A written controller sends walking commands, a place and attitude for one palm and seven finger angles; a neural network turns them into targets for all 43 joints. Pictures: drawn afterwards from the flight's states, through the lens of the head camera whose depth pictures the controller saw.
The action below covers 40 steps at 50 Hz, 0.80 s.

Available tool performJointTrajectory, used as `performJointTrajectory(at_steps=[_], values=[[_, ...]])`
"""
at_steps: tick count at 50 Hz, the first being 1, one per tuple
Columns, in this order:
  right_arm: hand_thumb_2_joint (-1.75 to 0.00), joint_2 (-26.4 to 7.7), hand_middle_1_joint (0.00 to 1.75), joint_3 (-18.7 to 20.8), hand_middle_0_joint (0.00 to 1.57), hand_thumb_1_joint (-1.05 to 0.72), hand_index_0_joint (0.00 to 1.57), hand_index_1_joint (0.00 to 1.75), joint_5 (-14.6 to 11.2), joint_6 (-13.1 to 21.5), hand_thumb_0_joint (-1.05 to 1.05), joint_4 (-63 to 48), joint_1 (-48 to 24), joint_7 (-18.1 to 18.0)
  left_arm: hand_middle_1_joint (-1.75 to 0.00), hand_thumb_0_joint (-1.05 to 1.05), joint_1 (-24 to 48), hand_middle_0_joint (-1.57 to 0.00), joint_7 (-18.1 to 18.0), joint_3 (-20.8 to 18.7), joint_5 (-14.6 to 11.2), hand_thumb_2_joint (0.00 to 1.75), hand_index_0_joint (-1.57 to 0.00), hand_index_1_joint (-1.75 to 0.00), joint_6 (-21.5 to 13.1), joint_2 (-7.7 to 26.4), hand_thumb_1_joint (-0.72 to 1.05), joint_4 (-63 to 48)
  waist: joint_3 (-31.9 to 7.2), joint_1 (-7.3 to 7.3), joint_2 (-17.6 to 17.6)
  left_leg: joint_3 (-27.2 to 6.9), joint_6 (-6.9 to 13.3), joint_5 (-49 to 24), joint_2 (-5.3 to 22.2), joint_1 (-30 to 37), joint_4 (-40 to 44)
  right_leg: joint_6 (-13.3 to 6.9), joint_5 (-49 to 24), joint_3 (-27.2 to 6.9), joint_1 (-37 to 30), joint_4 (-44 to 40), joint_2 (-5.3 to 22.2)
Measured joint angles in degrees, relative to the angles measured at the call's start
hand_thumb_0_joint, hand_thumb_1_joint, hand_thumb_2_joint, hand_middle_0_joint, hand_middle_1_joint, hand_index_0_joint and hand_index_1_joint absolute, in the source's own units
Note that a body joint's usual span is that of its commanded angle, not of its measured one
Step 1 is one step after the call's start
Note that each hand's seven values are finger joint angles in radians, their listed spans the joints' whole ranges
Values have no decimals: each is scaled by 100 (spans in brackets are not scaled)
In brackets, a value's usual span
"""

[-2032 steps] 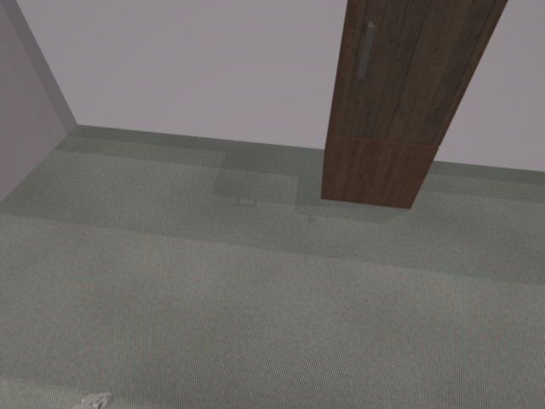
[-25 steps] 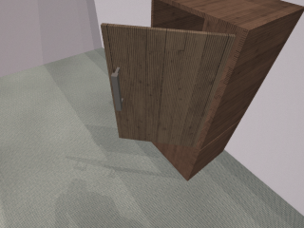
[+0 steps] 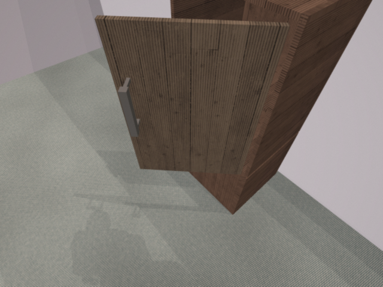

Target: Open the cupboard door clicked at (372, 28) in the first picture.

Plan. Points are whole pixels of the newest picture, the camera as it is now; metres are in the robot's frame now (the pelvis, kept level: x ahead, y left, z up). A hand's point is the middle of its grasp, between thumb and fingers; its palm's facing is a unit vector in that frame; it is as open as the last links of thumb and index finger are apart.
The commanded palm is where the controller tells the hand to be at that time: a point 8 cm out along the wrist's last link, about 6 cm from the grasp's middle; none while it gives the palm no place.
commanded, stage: come to a stop and stand still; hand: left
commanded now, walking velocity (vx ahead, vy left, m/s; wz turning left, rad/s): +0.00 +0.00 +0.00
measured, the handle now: (131, 108) +0.55 +0.20 +0.03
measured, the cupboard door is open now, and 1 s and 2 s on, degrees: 45 45 45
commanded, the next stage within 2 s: look again from close up in 0.74 s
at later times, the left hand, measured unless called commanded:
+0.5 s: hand out of the picture -0.04 +0.19 -0.16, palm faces +0.02 -0.98 -0.22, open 7.4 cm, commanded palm none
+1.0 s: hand out of the picture -0.04 +0.18 -0.17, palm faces +0.05 -0.99 -0.16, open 7.4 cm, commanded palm none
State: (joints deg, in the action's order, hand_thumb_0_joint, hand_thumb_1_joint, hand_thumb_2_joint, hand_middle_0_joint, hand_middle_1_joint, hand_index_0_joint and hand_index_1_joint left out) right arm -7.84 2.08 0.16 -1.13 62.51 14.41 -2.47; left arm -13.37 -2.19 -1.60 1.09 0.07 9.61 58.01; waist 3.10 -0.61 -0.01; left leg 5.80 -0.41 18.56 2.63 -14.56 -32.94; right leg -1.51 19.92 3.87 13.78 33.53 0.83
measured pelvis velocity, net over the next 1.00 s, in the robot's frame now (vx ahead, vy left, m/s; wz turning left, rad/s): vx -0.04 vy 0.02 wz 0.02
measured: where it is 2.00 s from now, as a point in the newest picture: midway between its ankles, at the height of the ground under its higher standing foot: outside the picture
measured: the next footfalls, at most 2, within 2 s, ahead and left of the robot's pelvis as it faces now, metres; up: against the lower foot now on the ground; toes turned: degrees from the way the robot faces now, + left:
none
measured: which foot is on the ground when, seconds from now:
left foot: down 0.00-1.00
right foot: down 0.00-1.00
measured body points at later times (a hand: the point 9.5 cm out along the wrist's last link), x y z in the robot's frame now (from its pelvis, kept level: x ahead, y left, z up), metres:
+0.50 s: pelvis -0.04 +0.01 +0.01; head -0.03 +0.00 +0.46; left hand -0.04 +0.24 -0.15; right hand -0.01 -0.22 -0.15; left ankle -0.01 +0.12 -0.73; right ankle -0.02 -0.10 -0.73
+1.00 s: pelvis -0.04 +0.02 +0.01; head -0.04 +0.02 +0.46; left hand -0.04 +0.23 -0.15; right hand -0.03 -0.21 -0.15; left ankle -0.01 +0.12 -0.73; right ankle -0.02 -0.10 -0.73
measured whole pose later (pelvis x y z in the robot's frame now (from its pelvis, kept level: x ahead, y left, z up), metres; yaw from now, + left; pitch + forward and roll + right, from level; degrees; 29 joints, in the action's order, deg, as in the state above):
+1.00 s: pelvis -0.04 +0.02 +0.01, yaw +1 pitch -1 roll +0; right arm -8.2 0.1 0.6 0.7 62.7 17.1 -0.8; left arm -17.8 -1.4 0.5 0.8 -0.8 8.7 62.0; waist 0.1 0.1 -1.2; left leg 5.3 1.4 11.3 0.6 -13.5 -25.8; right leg 0.0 13.3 4.5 12.5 26.9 2.3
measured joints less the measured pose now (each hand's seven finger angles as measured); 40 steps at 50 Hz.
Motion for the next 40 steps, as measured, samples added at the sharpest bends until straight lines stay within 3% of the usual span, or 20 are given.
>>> performJointTrajectory(at_steps=[4, 17, 24, 40], values=[[-90, 35, 30, -36, 20, -93, 20, 30, 35, 59, 1, 55, 33, 21, -30, 0, 120, -20, 7, -12, -28, 90, -20, -30, 47, 61, 92, 4, -127, 41, -162, 43, 19, -186, -46, 146, 275, 31, -106, -38, -77, -149, 28], [-90, -75, 30, -142, 20, -92, 20, 30, 43, 158, 0, 159, 47, 101, -30, 0, -86, -20, 112, 88, -32, 90, -20, -30, -22, 86, 92, 329, -257, 95, -104, 7, 21, -700, -37, 415, 972, 24, -664, 17, -405, -944, -38], [-90, -233, 30, -125, 20, -91, 20, 30, 56, 162, 0, -248, 58, 159, -30, 0, -382, -20, 30, 229, -23, 90, -20, -30, -83, -57, 91, 430, -74, -12, 151, -62, 99, -567, -53, 47, 452, 68, -596, 82, -142, -580, 18], [-90, -95, 30, -180, 20, -92, 20, 30, 67, 131, 0, -149, 316, 188, -30, 0, -541, -20, 74, 191, -16, 90, -20, -30, -48, -43, 91, 360, -304, 66, -14, -54, 187, -707, -216, 13, 613, 147, -612, 74, -21, -513, 175]])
